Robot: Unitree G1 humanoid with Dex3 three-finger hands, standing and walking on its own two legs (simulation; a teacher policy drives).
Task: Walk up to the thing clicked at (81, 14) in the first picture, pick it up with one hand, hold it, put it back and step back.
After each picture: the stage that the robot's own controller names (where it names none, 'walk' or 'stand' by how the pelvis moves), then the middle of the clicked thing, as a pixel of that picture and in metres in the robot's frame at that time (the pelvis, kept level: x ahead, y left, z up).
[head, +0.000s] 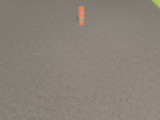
stand; (81, 16) +1.94 +0.01 -0.65
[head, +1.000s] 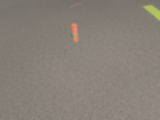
walk; (75, 33) +1.80 +0.23 -0.63
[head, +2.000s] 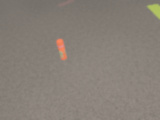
walk; (61, 49) +1.23 +0.34 -0.65
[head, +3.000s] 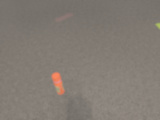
walk; (58, 84) +0.80 +0.29 -0.65
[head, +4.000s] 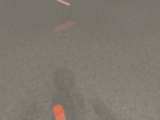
walk; (59, 116) +0.49 +0.21 -0.64
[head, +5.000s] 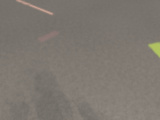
stand; out of the picture +0.40 +0.22 -0.65
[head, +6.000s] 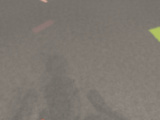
walk; out of the picture +0.35 +0.28 -0.63
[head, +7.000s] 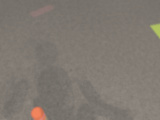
walk; (40, 117) +0.37 +0.25 -0.61
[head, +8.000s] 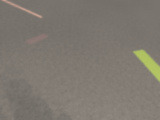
walk; out of the picture +0.42 +0.21 -0.65
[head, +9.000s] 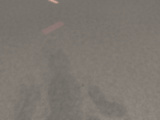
stand; out of the picture +0.31 +0.23 -0.63
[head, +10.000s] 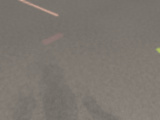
stand; out of the picture +0.33 +0.22 -0.66
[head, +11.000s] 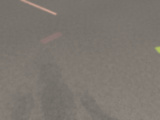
stand; out of the picture +0.32 +0.22 -0.66
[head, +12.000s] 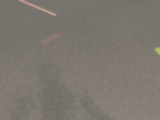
stand; out of the picture +0.32 +0.22 -0.66
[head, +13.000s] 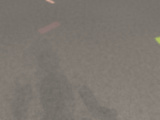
go down; out of the picture +0.33 +0.22 -0.65
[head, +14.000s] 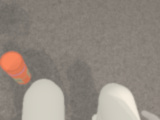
go down; (18, 70) +0.38 +0.27 -0.24
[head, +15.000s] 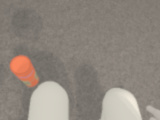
approach; (26, 73) +0.38 +0.27 -0.25
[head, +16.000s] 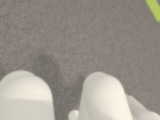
close in; out of the picture +0.34 +0.30 -0.15
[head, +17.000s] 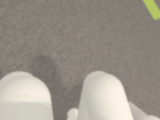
close; out of the picture +0.35 +0.31 -0.15
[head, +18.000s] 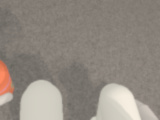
lift; out of the picture +0.29 +0.28 -0.04
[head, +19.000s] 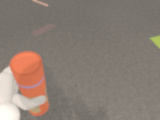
lift; (33, 89) +0.31 +0.16 +0.08
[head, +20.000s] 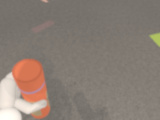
hold; (35, 93) +0.30 +0.16 +0.05
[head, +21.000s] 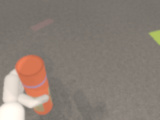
hold; (37, 89) +0.32 +0.16 +0.03
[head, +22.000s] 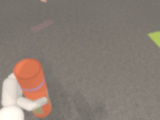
crouch; (36, 92) +0.32 +0.16 +0.03
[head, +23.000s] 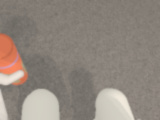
lower; (10, 64) +0.39 +0.23 -0.05
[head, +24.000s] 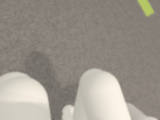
lower; out of the picture +0.37 +0.30 -0.15
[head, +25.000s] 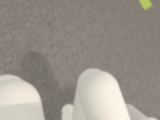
lower; out of the picture +0.36 +0.31 -0.15
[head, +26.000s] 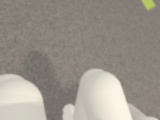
lower; out of the picture +0.35 +0.31 -0.15
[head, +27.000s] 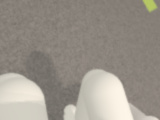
lower; out of the picture +0.34 +0.31 -0.15
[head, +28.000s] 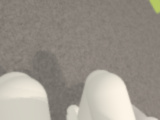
loosen; out of the picture +0.33 +0.30 -0.15
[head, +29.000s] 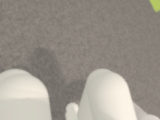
stand; out of the picture +0.48 +0.32 -0.22
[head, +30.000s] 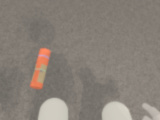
walk; (40, 68) +0.53 +0.27 -0.48
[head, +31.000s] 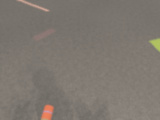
stand; out of the picture +0.49 +0.28 -0.68
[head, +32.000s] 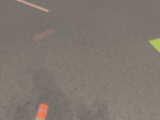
stand; out of the picture +0.50 +0.32 -0.68
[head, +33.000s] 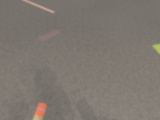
stand; (37, 119) +0.51 +0.35 -0.71
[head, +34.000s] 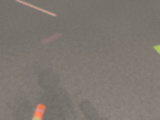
stand; out of the picture +0.53 +0.38 -0.74
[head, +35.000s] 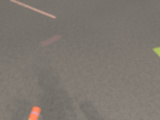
stand; out of the picture +0.52 +0.42 -0.75
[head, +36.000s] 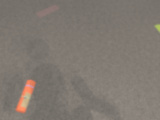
walk; (26, 95) +0.56 +0.41 -0.72
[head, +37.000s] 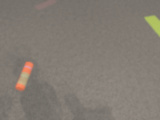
walk; (24, 75) +0.75 +0.47 -0.73
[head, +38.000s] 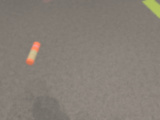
walk; (33, 53) +1.07 +0.57 -0.72
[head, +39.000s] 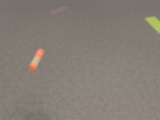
stand; (36, 59) +1.14 +0.49 -0.74
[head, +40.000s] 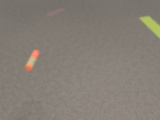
stand; (32, 60) +1.18 +0.55 -0.75
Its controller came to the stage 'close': yes
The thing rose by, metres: 0.68
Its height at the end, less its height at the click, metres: -0.09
